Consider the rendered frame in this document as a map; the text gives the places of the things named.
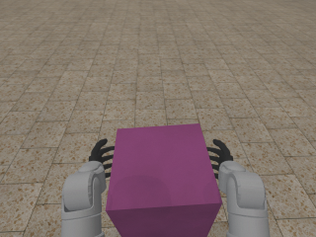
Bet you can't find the robot right forearm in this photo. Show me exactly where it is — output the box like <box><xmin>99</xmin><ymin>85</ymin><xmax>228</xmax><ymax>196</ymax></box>
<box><xmin>218</xmin><ymin>160</ymin><xmax>271</xmax><ymax>237</ymax></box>

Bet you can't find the robot right hand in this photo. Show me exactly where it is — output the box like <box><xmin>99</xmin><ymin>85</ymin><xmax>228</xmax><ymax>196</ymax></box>
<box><xmin>206</xmin><ymin>139</ymin><xmax>233</xmax><ymax>180</ymax></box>

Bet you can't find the carton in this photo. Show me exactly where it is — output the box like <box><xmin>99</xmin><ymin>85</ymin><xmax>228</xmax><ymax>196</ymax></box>
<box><xmin>106</xmin><ymin>123</ymin><xmax>222</xmax><ymax>237</ymax></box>

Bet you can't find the robot left forearm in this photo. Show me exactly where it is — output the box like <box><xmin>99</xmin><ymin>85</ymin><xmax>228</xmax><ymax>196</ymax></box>
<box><xmin>61</xmin><ymin>161</ymin><xmax>107</xmax><ymax>237</ymax></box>

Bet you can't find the robot left hand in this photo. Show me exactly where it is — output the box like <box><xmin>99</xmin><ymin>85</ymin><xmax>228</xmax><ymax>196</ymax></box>
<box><xmin>89</xmin><ymin>138</ymin><xmax>115</xmax><ymax>178</ymax></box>

